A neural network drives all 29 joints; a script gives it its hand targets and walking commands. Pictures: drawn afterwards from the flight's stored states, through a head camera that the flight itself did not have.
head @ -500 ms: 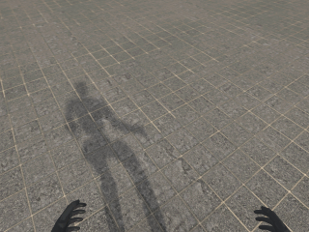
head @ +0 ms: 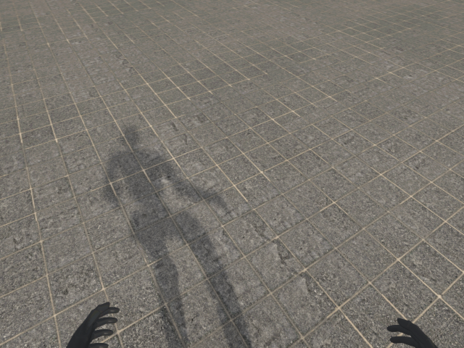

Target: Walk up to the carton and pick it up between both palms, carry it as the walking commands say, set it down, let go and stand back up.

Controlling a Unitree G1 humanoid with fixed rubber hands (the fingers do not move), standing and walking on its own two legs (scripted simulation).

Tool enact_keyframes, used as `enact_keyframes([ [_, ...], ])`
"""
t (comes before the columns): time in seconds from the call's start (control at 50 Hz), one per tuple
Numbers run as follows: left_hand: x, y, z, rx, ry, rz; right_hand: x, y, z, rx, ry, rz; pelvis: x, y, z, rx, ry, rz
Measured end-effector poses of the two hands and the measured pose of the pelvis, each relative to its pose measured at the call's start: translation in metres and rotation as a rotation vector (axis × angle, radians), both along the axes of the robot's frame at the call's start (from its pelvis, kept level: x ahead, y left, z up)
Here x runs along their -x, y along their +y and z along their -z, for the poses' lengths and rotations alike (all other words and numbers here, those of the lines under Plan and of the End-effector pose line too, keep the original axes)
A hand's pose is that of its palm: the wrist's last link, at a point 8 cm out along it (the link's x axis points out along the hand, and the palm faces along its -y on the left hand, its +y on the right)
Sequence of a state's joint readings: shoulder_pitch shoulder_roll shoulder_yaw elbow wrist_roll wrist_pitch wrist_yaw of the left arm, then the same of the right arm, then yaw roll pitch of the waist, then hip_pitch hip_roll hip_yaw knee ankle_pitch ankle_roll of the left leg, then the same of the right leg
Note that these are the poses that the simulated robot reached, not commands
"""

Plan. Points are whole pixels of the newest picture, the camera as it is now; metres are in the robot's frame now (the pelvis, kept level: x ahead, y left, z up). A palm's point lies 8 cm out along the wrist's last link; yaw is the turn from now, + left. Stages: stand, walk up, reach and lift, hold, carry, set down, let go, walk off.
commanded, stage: walk up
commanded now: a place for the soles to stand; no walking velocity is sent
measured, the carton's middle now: out of the picture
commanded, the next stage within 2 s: none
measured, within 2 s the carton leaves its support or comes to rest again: neither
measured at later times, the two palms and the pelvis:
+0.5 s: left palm out of the picture +0.02 +0.45 -0.06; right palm out of the picture +0.15 -0.19 -0.06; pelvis -0.03 +0.10 +0.01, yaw +17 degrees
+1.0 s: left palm out of the picture -0.15 +0.56 -0.08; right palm (241, 327) +0.18 +0.00 -0.02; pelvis -0.09 +0.22 +0.01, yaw +34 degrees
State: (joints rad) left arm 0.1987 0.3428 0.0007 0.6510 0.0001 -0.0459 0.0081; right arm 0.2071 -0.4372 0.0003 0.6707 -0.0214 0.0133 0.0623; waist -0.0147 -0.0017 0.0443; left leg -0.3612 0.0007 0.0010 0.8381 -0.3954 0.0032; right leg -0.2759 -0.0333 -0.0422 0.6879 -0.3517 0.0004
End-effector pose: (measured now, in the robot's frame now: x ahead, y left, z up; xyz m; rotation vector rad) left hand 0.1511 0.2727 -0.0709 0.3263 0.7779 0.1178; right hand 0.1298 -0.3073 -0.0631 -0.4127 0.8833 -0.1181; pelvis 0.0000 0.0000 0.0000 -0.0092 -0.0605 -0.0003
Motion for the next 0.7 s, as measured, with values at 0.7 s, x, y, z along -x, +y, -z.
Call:
enact_keyframes([
  [0.7,0.190,0.214,-0.034,-0.170,0.040,-0.437,-0.076,0.199,-0.015,0.001,0.072,-0.505,0.042,0.132,-0.011,0.003,0.044,-0.440],
])
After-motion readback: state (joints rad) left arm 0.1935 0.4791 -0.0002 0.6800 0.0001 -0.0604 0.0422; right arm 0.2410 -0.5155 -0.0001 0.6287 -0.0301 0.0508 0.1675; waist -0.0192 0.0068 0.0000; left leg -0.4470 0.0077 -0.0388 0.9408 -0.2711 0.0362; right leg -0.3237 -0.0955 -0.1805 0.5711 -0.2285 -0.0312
